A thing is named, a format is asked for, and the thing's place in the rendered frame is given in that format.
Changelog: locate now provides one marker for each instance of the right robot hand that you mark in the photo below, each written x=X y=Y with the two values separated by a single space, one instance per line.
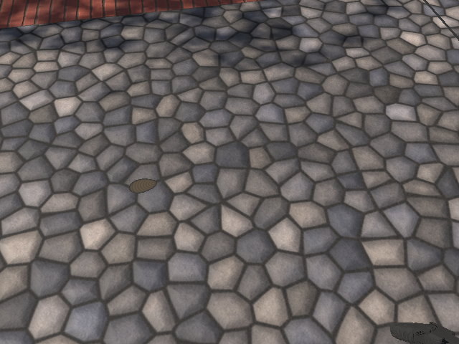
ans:
x=419 y=333

